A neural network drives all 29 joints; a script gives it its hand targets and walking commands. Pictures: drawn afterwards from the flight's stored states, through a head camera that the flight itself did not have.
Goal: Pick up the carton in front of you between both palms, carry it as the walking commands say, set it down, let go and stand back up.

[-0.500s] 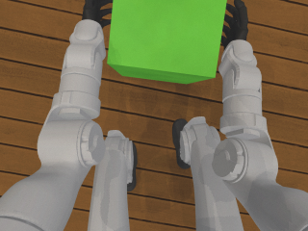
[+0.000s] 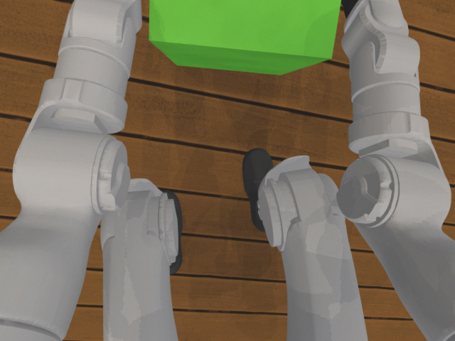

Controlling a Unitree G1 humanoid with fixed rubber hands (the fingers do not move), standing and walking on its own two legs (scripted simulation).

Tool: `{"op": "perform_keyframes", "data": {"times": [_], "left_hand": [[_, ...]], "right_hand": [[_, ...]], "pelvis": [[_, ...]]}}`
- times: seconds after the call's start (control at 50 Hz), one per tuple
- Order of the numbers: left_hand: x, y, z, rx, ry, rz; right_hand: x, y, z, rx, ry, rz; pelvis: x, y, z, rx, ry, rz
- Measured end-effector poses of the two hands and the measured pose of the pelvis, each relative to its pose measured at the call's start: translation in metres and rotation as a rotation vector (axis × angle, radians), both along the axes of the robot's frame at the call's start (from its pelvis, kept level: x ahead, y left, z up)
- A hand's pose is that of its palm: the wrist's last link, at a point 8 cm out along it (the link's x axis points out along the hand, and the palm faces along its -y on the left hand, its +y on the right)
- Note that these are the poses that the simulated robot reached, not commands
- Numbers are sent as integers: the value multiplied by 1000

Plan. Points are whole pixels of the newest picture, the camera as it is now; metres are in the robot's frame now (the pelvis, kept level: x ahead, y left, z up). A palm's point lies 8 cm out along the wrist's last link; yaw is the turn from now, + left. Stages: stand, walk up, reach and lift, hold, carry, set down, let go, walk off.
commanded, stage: set down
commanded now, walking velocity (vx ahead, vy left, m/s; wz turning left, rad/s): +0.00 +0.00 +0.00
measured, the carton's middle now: out of the picture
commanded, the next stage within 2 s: none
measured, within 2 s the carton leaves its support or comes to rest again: rests again in 0.86 s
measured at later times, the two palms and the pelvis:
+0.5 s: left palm out of the picture +0.56 +0.07 -0.19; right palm (356, 1) +0.51 -0.23 -0.17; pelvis -0.01 +0.00 -0.02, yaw +1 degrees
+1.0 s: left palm out of the picture +0.56 +0.07 -0.20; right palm (358, 7) +0.50 -0.24 -0.18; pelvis -0.01 +0.00 -0.02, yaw +0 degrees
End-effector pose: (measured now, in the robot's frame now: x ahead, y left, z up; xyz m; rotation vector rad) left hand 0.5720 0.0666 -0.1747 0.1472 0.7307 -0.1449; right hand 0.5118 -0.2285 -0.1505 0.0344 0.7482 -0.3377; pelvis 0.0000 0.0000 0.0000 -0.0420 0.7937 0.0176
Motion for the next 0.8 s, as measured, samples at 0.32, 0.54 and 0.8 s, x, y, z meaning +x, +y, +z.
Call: {"op": "perform_keyframes", "data": {"times": [0.32, 0.54, 0.8], "left_hand": [[-9, 8, -9, 2, 28, -5], [-11, 7, -15, -37, 25, -37], [-9, 2, -20, -93, 7, -61]], "right_hand": [[-5, 5, -10, 7, 31, 37], [-4, 0, -16, 5, 27, 29], [-5, -10, -27, 5, 44, 36]], "pelvis": [[-8, -4, -12, -5, -46, 25], [-12, -1, -16, -13, -80, 27], [-8, 0, -17, -17, -90, 23]]}}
